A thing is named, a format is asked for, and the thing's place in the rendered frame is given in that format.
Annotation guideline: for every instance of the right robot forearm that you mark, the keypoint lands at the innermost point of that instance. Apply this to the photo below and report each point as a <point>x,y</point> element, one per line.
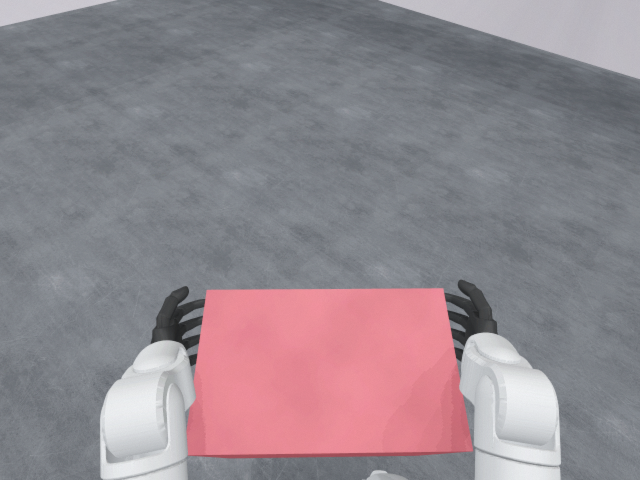
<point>516,416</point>

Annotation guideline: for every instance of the robot right hand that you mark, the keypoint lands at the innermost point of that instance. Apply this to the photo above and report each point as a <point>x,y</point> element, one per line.
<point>479,311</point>

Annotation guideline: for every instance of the left robot forearm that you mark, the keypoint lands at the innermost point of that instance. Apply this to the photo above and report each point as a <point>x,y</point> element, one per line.
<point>142,423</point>

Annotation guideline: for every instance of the robot left hand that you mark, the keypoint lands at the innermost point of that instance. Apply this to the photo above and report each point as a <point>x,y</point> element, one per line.
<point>167,321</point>

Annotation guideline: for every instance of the carton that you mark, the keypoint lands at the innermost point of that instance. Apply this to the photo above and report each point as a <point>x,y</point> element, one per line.
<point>284,373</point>

